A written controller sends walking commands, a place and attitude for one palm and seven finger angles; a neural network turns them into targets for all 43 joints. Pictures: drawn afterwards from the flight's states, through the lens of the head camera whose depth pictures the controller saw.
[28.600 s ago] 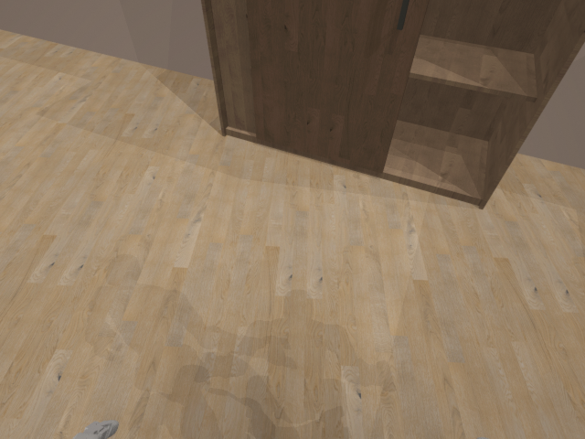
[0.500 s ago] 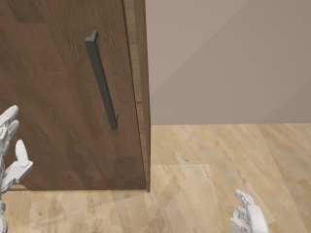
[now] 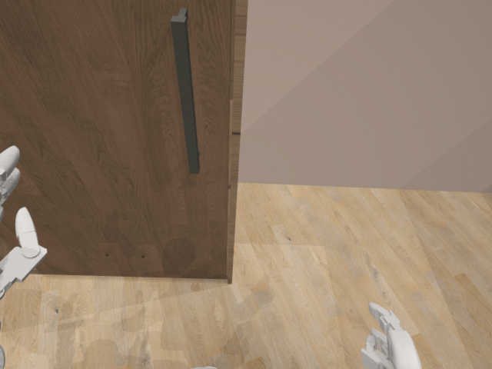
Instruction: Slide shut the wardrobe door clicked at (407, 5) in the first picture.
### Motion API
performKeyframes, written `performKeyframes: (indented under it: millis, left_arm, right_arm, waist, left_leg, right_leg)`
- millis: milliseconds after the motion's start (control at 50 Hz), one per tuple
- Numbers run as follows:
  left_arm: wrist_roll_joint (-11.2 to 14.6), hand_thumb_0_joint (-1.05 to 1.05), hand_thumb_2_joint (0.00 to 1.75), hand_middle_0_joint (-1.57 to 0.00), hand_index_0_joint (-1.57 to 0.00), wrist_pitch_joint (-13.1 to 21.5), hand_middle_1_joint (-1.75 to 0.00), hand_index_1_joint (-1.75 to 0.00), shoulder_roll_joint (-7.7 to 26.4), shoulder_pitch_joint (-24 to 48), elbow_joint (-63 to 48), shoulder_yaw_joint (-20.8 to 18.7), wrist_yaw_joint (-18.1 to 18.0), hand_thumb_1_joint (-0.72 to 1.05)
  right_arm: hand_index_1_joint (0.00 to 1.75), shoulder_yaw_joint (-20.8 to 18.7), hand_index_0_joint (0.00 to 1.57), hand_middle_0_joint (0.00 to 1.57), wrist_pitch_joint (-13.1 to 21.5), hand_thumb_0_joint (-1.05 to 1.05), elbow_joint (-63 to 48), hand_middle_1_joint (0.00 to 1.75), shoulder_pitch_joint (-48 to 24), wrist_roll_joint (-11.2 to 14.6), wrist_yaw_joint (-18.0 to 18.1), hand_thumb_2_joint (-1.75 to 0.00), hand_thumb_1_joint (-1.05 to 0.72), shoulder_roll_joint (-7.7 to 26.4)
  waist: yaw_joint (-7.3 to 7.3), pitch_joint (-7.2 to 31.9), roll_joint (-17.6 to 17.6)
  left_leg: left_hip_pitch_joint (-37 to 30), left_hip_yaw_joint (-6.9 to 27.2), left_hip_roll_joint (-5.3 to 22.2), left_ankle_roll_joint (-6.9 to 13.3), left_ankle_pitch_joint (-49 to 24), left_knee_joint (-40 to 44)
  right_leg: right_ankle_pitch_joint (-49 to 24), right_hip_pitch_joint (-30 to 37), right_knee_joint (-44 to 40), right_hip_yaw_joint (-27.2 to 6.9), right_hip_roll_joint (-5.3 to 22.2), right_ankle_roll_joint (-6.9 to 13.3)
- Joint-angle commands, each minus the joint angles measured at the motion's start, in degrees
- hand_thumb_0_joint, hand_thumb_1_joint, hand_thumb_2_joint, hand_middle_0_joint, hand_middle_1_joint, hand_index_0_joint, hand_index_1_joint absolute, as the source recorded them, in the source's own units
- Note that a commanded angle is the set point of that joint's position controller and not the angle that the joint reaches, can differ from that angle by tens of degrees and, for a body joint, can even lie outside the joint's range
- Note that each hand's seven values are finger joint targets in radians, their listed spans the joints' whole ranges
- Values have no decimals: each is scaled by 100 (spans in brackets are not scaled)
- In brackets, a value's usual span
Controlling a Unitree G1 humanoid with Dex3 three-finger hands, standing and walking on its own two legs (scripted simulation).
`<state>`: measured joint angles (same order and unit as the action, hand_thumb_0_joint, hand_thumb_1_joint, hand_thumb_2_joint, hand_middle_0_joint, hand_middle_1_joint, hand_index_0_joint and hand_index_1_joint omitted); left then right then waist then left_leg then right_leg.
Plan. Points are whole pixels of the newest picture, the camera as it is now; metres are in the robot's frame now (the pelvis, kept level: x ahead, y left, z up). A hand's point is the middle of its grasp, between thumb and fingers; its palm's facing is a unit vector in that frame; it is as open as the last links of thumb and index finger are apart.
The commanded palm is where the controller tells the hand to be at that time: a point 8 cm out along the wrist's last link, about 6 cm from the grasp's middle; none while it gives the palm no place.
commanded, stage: step back with the hand held close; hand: left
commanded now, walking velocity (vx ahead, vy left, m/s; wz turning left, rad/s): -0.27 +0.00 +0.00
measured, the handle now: (190, 104) +0.51 +0.15 +0.15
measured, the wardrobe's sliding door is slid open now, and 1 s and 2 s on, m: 0.00 0.00 0.00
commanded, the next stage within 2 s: stop stepping back and stand still in 0.64 s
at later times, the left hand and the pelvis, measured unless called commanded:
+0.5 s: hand (42, 324) +0.13 +0.21 +0.18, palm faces +0.24 -0.81 -0.54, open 7.4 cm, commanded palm +0.07 +0.27 +0.19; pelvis -0.08 -0.03 +0.00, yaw -2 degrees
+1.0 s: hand out of the picture -0.01 +0.26 +0.19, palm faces +0.44 -0.77 -0.47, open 7.4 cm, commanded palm -0.06 +0.28 +0.19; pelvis -0.21 -0.01 +0.01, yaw -2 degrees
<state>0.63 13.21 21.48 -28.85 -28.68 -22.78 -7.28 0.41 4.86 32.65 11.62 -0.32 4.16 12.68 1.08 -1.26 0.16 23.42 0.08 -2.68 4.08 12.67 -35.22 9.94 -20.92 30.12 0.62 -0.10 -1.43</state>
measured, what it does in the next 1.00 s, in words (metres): walks backwards: right foot, then left foot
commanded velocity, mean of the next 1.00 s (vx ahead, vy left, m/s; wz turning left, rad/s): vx -0.19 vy -0.01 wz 0.01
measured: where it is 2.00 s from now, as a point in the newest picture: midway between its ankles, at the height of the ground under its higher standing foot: outside the picture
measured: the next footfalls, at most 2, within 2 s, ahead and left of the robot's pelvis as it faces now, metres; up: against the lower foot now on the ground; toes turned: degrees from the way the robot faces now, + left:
right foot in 0.20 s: -0.07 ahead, -0.13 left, +0.00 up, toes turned +1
left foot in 0.64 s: -0.09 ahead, +0.08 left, +0.00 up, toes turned -1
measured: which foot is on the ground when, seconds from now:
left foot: down 0.00-0.44, up 0.46-0.62, down 0.64-0.94, up 0.96-1.00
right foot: down 0.00-0.04, up 0.06-0.18, down 0.20-0.66, up 0.68-0.92, down 0.94-1.00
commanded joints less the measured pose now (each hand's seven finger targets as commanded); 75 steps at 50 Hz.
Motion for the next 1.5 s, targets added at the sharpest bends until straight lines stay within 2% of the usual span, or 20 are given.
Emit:
performKeyframes:
  millis: [0, 40, 140, 280, 400, 440, 480, 580, 620, 680, 740, 860, 960, 1100, 1120, 1160, 1220, 1300, 1360, 1480]
  left_arm:
    - [-13, 0, 90, -20, -20, 561, -30, -30, 1352, 284, -1569, -1072, -186, 90]
    - [-110, 0, 90, -20, -20, 587, -30, -30, 1321, 327, -1468, -1139, -144, 90]
    - [-22, 0, 90, -20, -20, 640, -30, -30, 1093, -74, -1106, -976, -38, 90]
    - [154, 0, 90, -20, -20, 634, -30, -30, 1307, 287, -1576, -766, 50, 90]
    - [444, 0, 90, -20, -20, 417, -30, -30, 1781, -812, -1710, -1440, 24, 90]
    - [461, 0, 90, -20, -20, 383, -30, -30, 1763, -652, -1453, -1436, -48, 90]
    - [435, 0, 90, -20, -20, 243, -30, -30, 1641, -432, -1163, -1351, -88, 90]
    - [152, 0, 90, -20, -20, 120, -30, -30, 1233, 507, -613, -593, -116, 90]
    - [104, 0, 90, -20, -20, 156, -30, -30, 1346, 537, -1034, -564, -157, 90]
    - [218, 0, 90, -20, -20, 232, -30, -30, 1527, -69, -1795, -779, -123, 90]
    - [195, 0, 90, -20, -20, 238, -30, -30, 1513, -13, -2488, -899, -102, 90]
    - [248, 0, 90, -20, -20, -69, -30, -30, 1384, -508, -1404, -1144, -266, 90]
    - [261, 0, 90, -20, -20, -114, -30, -30, 1312, 787, -591, -722, -176, 90]
    - [40, 0, 90, -20, -20, -111, -30, -30, 1093, 1049, -738, -291, -266, 90]
    - [42, 0, 90, -20, -20, -59, -30, -30, 1125, 953, -995, -356, -286, 90]
    - [32, 0, 90, -20, -20, 98, -30, -30, 1310, 851, -1764, -607, -361, 90]
    - [38, 0, 90, -20, -20, 134, -30, -30, 1565, 567, -1938, -926, -327, 90]
    - [27, 0, 90, -20, -20, 36, -30, -30, 1295, 255, -1181, -900, -317, 90]
    - [112, 0, 90, -20, -20, 12, -30, -30, 1369, 391, -704, -925, -258, 90]
    - [140, 0, 90, -20, -20, 50, -30, -30, 1072, 529, -482, -648, -163, 90]
  right_arm:
    - [30, -355, 20, 20, 415, 0, -908, 30, -568, -5, 127, -90, -90, 836]
    - [30, -384, 20, 20, 447, 0, -904, 30, -537, -71, 131, -90, -90, 801]
    - [30, -402, 20, 20, 585, 0, -709, 30, -355, -86, 47, -90, -90, 745]
    - [30, -367, 20, 20, 511, 0, -427, 30, -453, -85, -56, -90, -90, 679]
    - [30, -362, 20, 20, 195, 0, -912, 30, -779, 71, -66, -90, -90, 507]
    - [30, -415, 20, 20, 112, 0, -854, 30, -889, 141, -9, -90, -90, 457]
    - [30, -417, 20, 20, 133, 0, -676, 30, -930, 46, 27, -90, -90, 421]
    - [30, -193, 20, 20, 97, 0, -499, 30, -829, -27, 255, -90, -90, 501]
    - [30, -358, 20, 20, 92, 0, -627, 30, -527, 41, 258, -90, -90, 766]
    - [30, -396, 20, 20, 326, 0, -835, 30, -425, 0, 78, -90, -90, 687]
    - [30, -416, 20, 20, 526, 0, -831, 30, -387, -87, 13, -90, -90, 715]
    - [30, -297, 20, 20, 489, 0, -701, 30, -512, -4, 46, -90, -90, 648]
    - [30, -369, 20, 20, 237, 0, -401, 30, -575, -15, 76, -90, -90, 708]
    - [30, -276, 20, 20, 422, 0, -359, 30, -467, -18, 184, -90, -90, 668]
    - [30, -287, 20, 20, 488, 0, -394, 30, -355, -26, 195, -90, -90, 684]
    - [30, -324, 20, 20, 552, 0, -594, 30, -349, -11, 188, -90, -90, 867]
    - [30, -264, 20, 20, 629, 0, -458, 30, -342, -74, 97, -90, -90, 664]
    - [30, -285, 20, 20, 652, 0, -432, 30, -323, 28, 6, -90, -90, 740]
    - [30, -370, 20, 20, 532, 0, -545, 30, -397, 27, -29, -90, -90, 662]
    - [30, -186, 20, 20, 423, 0, -387, 30, -433, 29, 0, -90, -90, 502]
  waist:
    - [-18, 774, -1263]
    - [41, 704, -1594]
    - [16, 567, -808]
    - [67, 2380, -794]
    - [64, 1804, 572]
    - [87, 1031, 1132]
    - [65, 510, 803]
    - [-169, 184, -78]
    - [-58, 1112, -906]
    - [92, 2078, -1307]
    - [83, 1761, -1022]
    - [-118, 771, -1195]
    - [-86, 116, 1245]
    - [-157, 124, 287]
    - [-176, 292, -77]
    - [-175, 556, -1886]
    - [-147, 308, -1547]
    - [5, 321, -835]
    - [-16, 217, 1267]
    - [-164, 190, 938]
  left_leg:
    - [1074, 1672, 1231, 163, 2185, 2323]
    - [1866, 2069, 1640, 399, 2720, 2725]
    - [621, 1668, 1456, 378, 749, 1925]
    - [-3158, 777, 1141, -34, -4936, 680]
    - [-1602, 167, 578, -245, -1459, 242]
    - [-748, 54, 5, -467, 639, -1578]
    - [127, 476, 45, -533, 1279, -2917]
    - [-139, 9, 248, -504, -239, 933]
    - [-1311, 630, 1164, -257, -3902, 1407]
    - [-2337, 1371, 1838, 243, -5482, 1024]
    - [-1489, 1466, 1927, 375, -3627, 1536]
    - [-55, 805, 1082, -222, 2148, 2435]
    - [78, 241, 327, -517, 896, -2333]
    - [-917, -394, 466, -199, 884, 432]
    - [-1248, -249, 480, -132, 983, 970]
    - [-1748, 1655, 1680, 366, 611, 1676]
    - [-1349, 1913, 1963, 610, -486, 1869]
    - [11, 268, 1307, 47, -86, 713]
    - [936, -268, 293, -342, 1688, -2139]
    - [-826, -204, 632, -287, 587, -190]
  right_leg:
    - [415, 1458, 729, -216, -160, 98]
    - [359, 2069, 1704, -190, -341, 44]
    - [913, 1173, 591, -207, -364, 121]
    - [-832, 247, -285, -318, -166, 48]
    - [-1487, 326, -993, -796, 574, 100]
    - [-962, -664, -1655, -1733, 1667, 669]
    - [-1127, -879, -1690, -1866, 1976, 1160]
    - [-3738, 718, -230, -660, 872, 535]
    - [-1977, 727, 419, -340, 179, 74]
    - [1085, -172, 1238, -333, -118, 108]
    - [1656, 138, 2144, -389, -153, 108]
    - [1438, 1545, -555, 366, -281, 199]
    - [3045, -538, -2497, -2254, 2052, 1390]
    - [2335, -114, -1261, -824, 1262, 882]
    - [2072, -66, -707, -651, 1004, 750]
    - [1144, -588, 1195, 170, 62, 235]
    - [1983, -657, 1794, 115, 54, 122]
    - [683, 1373, -203, 274, 1, 182]
    - [2047, 992, -1875, -2922, 1945, 1228]
    - [1358, -178, -1171, -730, 1211, 815]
